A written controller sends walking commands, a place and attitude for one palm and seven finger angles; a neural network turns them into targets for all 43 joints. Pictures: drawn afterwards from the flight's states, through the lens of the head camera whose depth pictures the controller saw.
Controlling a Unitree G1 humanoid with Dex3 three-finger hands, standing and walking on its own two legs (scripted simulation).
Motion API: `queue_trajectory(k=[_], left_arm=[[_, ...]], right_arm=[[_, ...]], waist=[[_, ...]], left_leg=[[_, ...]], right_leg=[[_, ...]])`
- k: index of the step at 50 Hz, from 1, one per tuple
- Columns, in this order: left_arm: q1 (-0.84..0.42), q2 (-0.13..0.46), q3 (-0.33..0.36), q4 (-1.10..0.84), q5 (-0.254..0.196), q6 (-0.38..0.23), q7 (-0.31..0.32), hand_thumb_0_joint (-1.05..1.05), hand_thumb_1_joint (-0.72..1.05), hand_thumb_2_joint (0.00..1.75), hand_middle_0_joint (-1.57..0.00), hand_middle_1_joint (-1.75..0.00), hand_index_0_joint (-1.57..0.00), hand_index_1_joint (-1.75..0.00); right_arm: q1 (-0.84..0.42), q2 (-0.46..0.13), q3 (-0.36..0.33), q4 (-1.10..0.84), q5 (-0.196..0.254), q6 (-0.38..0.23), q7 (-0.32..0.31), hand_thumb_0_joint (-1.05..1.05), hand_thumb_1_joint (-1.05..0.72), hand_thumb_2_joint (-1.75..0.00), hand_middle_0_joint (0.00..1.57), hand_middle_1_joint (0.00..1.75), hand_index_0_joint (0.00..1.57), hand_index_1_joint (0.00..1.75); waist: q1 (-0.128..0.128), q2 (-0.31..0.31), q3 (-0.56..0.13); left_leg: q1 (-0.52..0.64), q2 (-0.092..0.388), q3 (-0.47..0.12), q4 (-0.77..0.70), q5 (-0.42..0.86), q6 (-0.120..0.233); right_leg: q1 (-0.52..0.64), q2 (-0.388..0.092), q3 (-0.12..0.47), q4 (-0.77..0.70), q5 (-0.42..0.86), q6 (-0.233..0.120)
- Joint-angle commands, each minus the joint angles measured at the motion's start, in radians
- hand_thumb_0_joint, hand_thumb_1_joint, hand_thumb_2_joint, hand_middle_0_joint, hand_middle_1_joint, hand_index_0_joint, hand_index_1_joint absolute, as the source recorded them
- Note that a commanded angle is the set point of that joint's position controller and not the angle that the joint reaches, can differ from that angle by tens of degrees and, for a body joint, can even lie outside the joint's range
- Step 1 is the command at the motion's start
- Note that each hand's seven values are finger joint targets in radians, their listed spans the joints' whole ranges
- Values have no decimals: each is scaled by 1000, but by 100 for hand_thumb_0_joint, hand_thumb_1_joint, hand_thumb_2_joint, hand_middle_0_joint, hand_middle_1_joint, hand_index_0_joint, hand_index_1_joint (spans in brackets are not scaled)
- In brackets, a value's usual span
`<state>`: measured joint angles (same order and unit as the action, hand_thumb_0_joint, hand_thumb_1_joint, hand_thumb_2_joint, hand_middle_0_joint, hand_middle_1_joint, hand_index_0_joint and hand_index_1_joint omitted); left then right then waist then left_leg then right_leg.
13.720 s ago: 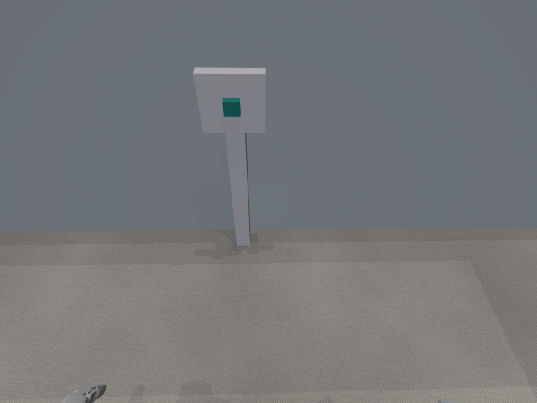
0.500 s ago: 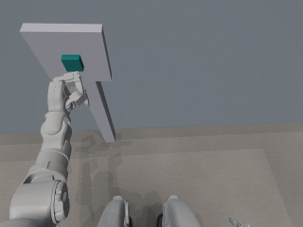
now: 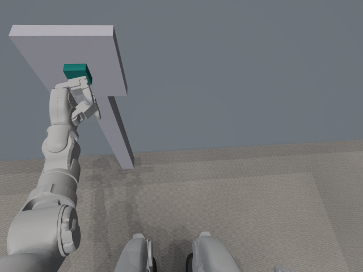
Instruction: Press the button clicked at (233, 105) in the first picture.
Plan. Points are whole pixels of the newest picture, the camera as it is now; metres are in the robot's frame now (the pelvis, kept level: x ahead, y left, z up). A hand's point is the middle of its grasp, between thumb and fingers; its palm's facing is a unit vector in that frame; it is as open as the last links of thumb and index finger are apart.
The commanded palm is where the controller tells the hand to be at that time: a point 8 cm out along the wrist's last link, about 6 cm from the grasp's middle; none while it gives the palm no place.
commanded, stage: press the button with the knuckle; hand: left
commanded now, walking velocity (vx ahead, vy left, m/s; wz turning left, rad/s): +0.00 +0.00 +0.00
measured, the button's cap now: (78, 73) +0.53 +0.21 +0.07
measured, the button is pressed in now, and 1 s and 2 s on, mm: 0 9 0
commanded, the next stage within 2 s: hold the button down briefly in 0.66 s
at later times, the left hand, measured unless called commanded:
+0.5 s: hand (92, 96) +0.49 +0.18 +0.04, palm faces +0.07 -1.00 -0.02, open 3.3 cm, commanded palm +0.48 +0.22 +0.04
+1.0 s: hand (91, 96) +0.49 +0.19 +0.04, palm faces +0.06 -1.00 -0.03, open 3.3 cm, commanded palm +0.51 +0.22 +0.04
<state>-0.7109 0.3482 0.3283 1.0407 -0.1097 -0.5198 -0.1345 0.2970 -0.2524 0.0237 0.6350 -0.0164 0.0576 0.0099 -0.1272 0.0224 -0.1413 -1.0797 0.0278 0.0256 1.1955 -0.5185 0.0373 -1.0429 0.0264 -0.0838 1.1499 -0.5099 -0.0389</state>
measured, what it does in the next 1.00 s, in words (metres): stands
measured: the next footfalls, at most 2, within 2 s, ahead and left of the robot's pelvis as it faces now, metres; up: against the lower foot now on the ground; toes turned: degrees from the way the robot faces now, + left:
none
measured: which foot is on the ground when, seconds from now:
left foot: down 0.00-1.00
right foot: down 0.00-1.00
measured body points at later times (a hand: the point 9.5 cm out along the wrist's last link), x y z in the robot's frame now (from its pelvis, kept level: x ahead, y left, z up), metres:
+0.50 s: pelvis -0.01 +0.00 -0.01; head +0.13 +0.02 +0.42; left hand +0.48 +0.24 +0.04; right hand +0.02 -0.27 -0.12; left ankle +0.02 +0.10 -0.64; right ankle +0.02 -0.10 -0.64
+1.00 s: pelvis -0.04 +0.00 -0.03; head +0.11 +0.04 +0.40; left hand +0.48 +0.24 +0.04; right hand -0.02 -0.27 -0.13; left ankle +0.02 +0.10 -0.64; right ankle +0.02 -0.10 -0.64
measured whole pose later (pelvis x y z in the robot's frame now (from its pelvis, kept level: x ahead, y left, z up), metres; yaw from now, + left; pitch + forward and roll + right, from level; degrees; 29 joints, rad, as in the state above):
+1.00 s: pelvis -0.04 +0.00 -0.03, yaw +0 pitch +26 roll -5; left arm -1.02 0.52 0.33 1.28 -0.05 -0.48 -0.13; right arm 0.34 -0.28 0.07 0.65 -0.03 0.00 -0.01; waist -0.21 0.03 -0.13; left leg -1.28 0.03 -0.03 1.30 -0.47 0.04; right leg -1.21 0.02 -0.14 1.22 -0.46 -0.04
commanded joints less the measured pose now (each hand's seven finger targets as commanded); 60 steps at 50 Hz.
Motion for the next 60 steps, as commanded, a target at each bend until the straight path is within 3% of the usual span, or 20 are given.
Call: queue_trajectory(k=[1, 2, 3, 5, 8, 10, 14, 16, 19, 26, 29, 32, 35, 37, 39, 50, 55, 57, 58, 60], left_arm=[[-347, 241, 54, -183, -9, -65, -6, 0, 90, 90, -130, -150, -130, -150], [-361, 235, 47, -185, -10, -64, -10, 0, 90, 90, -130, -150, -130, -150], [-359, 244, 54, -183, -9, -65, -13, 0, 90, 90, -130, -150, -130, -150], [-390, 217, 29, -183, -11, -67, -17, 0, 90, 90, -130, -150, -130, -150], [-447, 244, 45, -165, -10, -67, -12, 0, 90, 90, -130, -150, -130, -150], [-474, 263, 55, -177, -4, -76, -8, 0, 90, 90, -130, -150, -130, -150], [-511, 232, 25, -151, 4, -74, -3, 0, 90, 90, -130, -150, -130, -150], [-565, 245, 19, -120, 15, -69, 3, 0, 90, 90, -130, -150, -130, -150], [-600, 271, 36, -114, 21, -68, 8, 0, 90, 90, -130, -150, -130, -150], [-688, 330, 53, -55, 29, -53, 3, 0, 90, 90, -130, -150, -130, -150], [-751, 306, 25, -44, 30, -46, 5, 0, 90, 90, -130, -150, -130, -150], [-802, 376, 58, -37, 31, -36, 10, 0, 90, 90, -130, -150, -130, -150], [-834, 364, 38, -24, 34, -30, 9, 0, 90, 90, -130, -150, -130, -150], [-851, 364, 28, 6, 33, -16, 11, 0, 90, 90, -130, -150, -130, -150], [-869, 402, 50, 1, 36, -15, 18, 0, 90, 90, -130, -150, -130, -150], [-921, 390, 15, 18, 52, 10, 40, 0, 90, 90, -130, -150, -130, -150], [-918, 431, 38, 17, 55, 19, 36, 0, 90, 90, -130, -150, -130, -150], [-903, 428, 48, 11, 50, 22, 34, 0, 90, 90, -130, -150, -130, -150], [-876, 390, 27, 30, 47, 29, 31, 0, 90, 90, -130, -150, -130, -150], [-863, 400, 43, 16, 47, 26, 31, 0, 90, 90, -130, -150, -130, -150]], right_arm=[[138, -167, -61, -78, -3, -8, -7, 0, -90, -90, 20, 30, 20, 30], [141, -167, -62, -78, -2, -6, -7, 0, -90, -90, 20, 30, 20, 30], [144, -169, -62, -79, -2, -4, -7, 0, -90, -90, 20, 30, 20, 30], [146, -168, -63, -77, -1, -3, -6, 0, -90, -90, 20, 30, 20, 30], [159, -176, -65, -60, -3, -1, -8, 0, -90, -90, 20, 30, 20, 30], [164, -179, -67, -57, -5, -2, -9, 0, -90, -90, 20, 30, 20, 30], [172, -178, -66, -47, -8, 3, -7, 0, -90, -90, 20, 30, 20, 30], [174, -183, -61, -39, -9, 4, -8, 0, -90, -90, 20, 30, 20, 30], [184, -189, -61, -41, -14, 1, -9, 0, -90, -90, 20, 30, 20, 30], [191, -197, -50, -34, -14, 0, -15, 0, -90, -90, 20, 30, 20, 30], [196, -200, -46, -33, -16, -8, -16, 0, -90, -90, 20, 30, 20, 30], [199, -209, -41, -30, -15, -16, -23, 0, -90, -90, 20, 30, 20, 30], [203, -210, -37, -26, -16, -24, -24, 0, -90, -90, 20, 30, 20, 30], [200, -216, -32, -25, -13, -31, -27, 0, -90, -90, 20, 30, 20, 30], [202, -220, -29, -28, -14, -39, -30, 0, -90, -90, 20, 30, 20, 30], [207, -231, -20, -27, -15, -76, -30, 0, -90, -90, 20, 30, 20, 30], [213, -232, -17, -30, -14, -88, -33, 0, -90, -90, 20, 30, 20, 30], [216, -234, -18, -30, -17, -88, -30, 0, -90, -90, 20, 30, 20, 30], [216, -230, -19, -34, -15, -87, -27, 0, -90, -90, 20, 30, 20, 30], [218, -233, -22, -35, -17, -87, -25, 0, -90, -90, 20, 30, 20, 30]], waist=[[8, 68, -474], [-5, 43, -468], [2, 51, -464], [-14, 68, -468], [-28, 64, -447], [-27, 90, -486], [-46, 99, -470], [-65, 96, -439], [-67, 109, -475], [-90, 127, -463], [-118, 121, -448], [-124, 131, -455], [-135, 163, -461], [-152, 135, -421], [-146, 152, -434], [-165, 164, -435], [-151, 174, -448], [-143, 176, -445], [-142, 156, -442], [-134, 165, -445]], left_leg=[[318, -18, -63, -128, 373, -12], [311, -16, -63, -125, 371, -9], [306, -17, -64, -129, 365, -11], [319, -15, -66, -124, 367, -10], [321, -12, -74, -124, 342, -10], [345, -11, -79, -119, 362, -11], [366, -8, -90, -115, 372, -13], [342, -7, -98, -117, 323, -12], [342, -10, -98, -109, 316, -7], [298, -9, -106, -97, 263, -4], [286, -9, -117, -95, 215, 1], [236, -10, -112, -85, 164, 4], [253, -9, -124, -87, 151, 2], [210, -9, -126, -88, 83, 6], [201, -10, -130, -89, 65, 7], [183, -5, -157, -111, -63, 6], [154, -7, -147, -106, -70, 6], [175, -3, -158, -114, -63, 3], [169, -7, -154, -115, -64, 3], [184, -3, -158, -115, -48, 2]], right_leg=[[243, 14, 75, -137, 364, 17], [245, 14, 77, -141, 368, 20], [248, 15, 78, -142, 363, 19], [220, 14, 76, -140, 357, 19], [194, 16, 74, -147, 323, 20], [184, 15, 73, -137, 329, 18], [143, 18, 65, -138, 315, 16], [110, 18, 62, -142, 266, 19], [114, 18, 68, -141, 259, 17], [88, 20, 69, -144, 205, 17], [47, 21, 67, -145, 163, 18], [55, 19, 76, -146, 125, 20], [19, 20, 70, -141, 112, 16], [-2, 21, 72, -146, 67, 19], [-4, 20, 74, -140, 52, 16], [-59, 15, 68, -134, -12, 18], [-33, 15, 73, -132, -23, 15], [-43, 15, 64, -126, -12, 13], [-37, 15, 64, -131, -14, 15], [-46, 14, 60, -125, -4, 14]])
